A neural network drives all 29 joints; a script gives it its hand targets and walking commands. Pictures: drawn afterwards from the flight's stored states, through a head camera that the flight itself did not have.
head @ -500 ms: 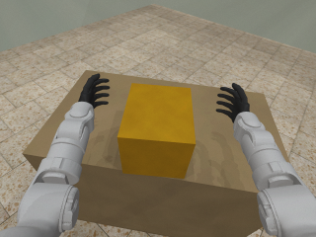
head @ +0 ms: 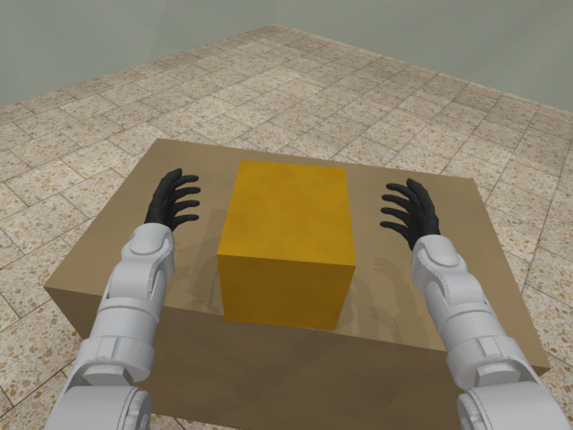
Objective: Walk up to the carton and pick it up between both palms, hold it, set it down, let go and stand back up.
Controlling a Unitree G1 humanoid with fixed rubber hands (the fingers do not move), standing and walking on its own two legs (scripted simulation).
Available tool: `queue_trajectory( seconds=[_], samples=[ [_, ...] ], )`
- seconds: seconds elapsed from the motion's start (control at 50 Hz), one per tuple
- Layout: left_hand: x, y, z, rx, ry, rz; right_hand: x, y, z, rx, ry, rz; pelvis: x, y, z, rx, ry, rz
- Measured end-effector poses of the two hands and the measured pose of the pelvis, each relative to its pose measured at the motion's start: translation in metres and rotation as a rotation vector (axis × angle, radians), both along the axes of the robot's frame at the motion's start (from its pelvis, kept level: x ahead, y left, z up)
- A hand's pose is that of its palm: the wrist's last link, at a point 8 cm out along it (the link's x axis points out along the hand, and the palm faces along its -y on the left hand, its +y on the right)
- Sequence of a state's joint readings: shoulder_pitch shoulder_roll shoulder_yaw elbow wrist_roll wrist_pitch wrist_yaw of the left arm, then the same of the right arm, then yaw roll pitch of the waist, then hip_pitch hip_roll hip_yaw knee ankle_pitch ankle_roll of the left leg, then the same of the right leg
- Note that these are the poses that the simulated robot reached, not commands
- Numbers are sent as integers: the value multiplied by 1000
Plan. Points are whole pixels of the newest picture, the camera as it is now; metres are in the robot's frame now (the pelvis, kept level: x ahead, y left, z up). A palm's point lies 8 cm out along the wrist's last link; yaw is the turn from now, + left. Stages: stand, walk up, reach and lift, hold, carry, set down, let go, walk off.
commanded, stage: set down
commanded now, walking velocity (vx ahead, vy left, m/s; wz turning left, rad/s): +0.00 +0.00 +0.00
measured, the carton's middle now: (286, 242) +0.44 +0.03 +0.01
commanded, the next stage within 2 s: let go in 1.84 s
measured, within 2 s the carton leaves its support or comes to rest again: neither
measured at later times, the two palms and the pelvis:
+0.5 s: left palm (153, 299) +0.28 +0.20 +0.05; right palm (440, 319) +0.29 -0.19 +0.06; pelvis +0.00 +0.00 +0.00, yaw +0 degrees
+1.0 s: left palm (138, 353) +0.23 +0.22 +0.00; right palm (439, 377) +0.23 -0.19 +0.01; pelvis +0.02 +0.01 +0.00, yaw -1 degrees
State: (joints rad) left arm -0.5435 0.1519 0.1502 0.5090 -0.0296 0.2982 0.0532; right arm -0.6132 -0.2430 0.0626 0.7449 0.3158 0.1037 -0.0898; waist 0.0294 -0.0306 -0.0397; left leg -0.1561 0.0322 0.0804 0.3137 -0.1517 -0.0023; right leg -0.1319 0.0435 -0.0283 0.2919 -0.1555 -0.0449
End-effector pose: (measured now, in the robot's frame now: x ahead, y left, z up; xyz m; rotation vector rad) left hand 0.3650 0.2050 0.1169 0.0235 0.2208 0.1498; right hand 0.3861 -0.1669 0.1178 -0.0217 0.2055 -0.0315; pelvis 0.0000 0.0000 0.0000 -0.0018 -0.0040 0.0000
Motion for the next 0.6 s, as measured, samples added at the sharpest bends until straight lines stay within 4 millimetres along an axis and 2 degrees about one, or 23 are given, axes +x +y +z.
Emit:
queue_trajectory(
  seconds=[0.2, 0.38, 0.6],
  samples=[
    [-54, 3, -33, -14, 32, 11, -53, -14, -35, 32, 3, -47, 0, 0, -1, -1, -54, 11],
    [-68, -3, -44, -17, 21, 11, -82, -20, -48, 30, 0, -41, -3, -1, 0, 11, -33, -3],
    [-101, 0, -80, -4, 28, 28, -116, -28, -75, 4, 37, -40, 8, 0, 1, 7, -30, -6]
  ],
)
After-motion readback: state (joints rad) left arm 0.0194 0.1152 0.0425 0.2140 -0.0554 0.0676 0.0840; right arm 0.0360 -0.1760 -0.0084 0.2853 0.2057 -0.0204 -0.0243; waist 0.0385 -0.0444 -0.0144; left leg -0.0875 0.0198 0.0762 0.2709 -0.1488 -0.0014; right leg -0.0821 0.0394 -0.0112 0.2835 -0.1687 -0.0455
